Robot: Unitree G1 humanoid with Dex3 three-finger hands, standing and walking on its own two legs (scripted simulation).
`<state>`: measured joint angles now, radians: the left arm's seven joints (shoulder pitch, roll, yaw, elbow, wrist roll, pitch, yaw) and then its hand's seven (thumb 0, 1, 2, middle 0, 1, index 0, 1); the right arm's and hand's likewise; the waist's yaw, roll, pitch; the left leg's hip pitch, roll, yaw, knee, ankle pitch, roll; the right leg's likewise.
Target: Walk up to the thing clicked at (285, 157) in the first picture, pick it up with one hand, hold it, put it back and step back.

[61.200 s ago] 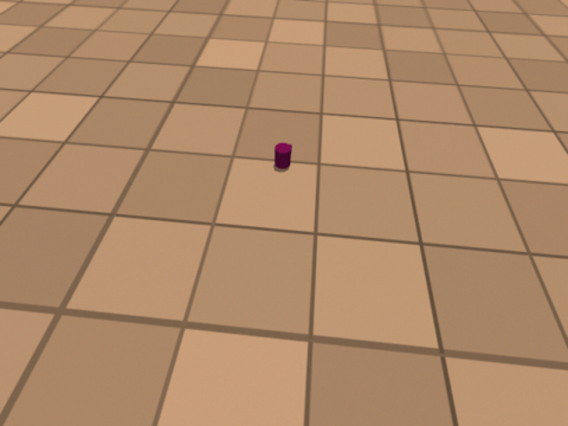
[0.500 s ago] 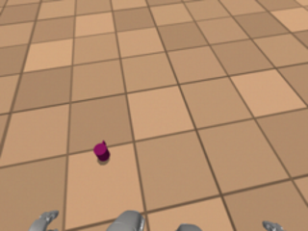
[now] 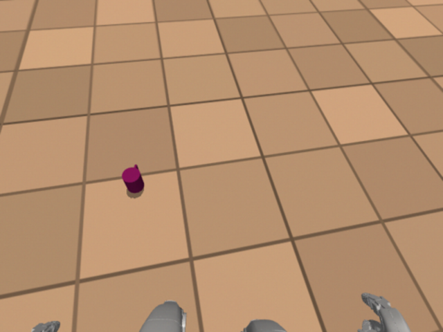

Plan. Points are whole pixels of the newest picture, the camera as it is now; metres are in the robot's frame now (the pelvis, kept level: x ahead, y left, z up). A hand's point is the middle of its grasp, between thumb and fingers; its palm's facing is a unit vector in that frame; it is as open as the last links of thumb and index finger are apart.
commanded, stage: step back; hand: left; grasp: from above
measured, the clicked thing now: (134, 177) +0.77 +0.42 -0.70
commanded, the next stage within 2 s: none
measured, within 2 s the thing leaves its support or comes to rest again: neither
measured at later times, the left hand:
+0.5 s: hand out of the picture -0.07 +0.25 -0.14, palm faces +0.08 -0.90 -0.42, open 7.4 cm
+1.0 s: hand out of the picture -0.29 +0.24 -0.13, palm faces +0.13 -0.89 -0.43, open 7.4 cm
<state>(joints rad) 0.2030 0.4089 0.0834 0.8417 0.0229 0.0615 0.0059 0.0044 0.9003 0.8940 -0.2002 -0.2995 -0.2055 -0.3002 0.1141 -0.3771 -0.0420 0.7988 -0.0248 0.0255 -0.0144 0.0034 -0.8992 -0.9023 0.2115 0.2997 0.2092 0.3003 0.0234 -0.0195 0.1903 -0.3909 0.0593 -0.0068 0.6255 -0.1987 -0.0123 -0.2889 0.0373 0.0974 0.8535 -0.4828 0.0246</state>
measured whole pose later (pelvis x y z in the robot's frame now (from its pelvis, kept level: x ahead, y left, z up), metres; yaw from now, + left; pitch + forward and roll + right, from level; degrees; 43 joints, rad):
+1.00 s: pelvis -0.30 -0.04 +0.00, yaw +7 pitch -3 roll +0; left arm 0.24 0.39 0.06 0.94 0.05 -0.02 0.00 0.00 0.89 0.89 -0.21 -0.30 -0.21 -0.30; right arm 0.23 -0.41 -0.07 0.97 -0.03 0.04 0.02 0.01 -0.90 -0.90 0.21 0.30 0.20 0.30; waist 0.04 0.03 0.08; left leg -0.28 -0.01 -0.07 0.67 -0.45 -0.01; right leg -0.27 -0.04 -0.01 0.67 -0.35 0.00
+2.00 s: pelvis -0.24 -0.02 +0.02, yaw +4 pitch -2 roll +0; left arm 0.09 0.37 0.02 1.07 0.01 -0.02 0.00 0.00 0.90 0.89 -0.20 -0.30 -0.21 -0.30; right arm 0.01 -0.33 -0.02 1.08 -0.01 -0.01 0.00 0.00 -0.90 -0.90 0.21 0.30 0.21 0.30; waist 0.03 -0.01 0.06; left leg -0.21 0.03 0.04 0.47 -0.22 -0.01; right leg -0.13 -0.01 0.04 0.44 -0.27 0.02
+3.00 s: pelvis -0.24 -0.03 +0.03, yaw +5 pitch -2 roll +0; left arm 0.11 0.36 0.00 1.14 0.01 -0.01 -0.01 0.00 0.90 0.89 -0.20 -0.30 -0.21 -0.30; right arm 0.09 -0.35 0.00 1.15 0.00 -0.01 0.01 0.00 -0.90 -0.90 0.21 0.30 0.21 0.30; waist 0.00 0.00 0.05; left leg -0.15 0.02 0.02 0.32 -0.14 -0.02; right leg -0.08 -0.02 0.02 0.32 -0.21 0.02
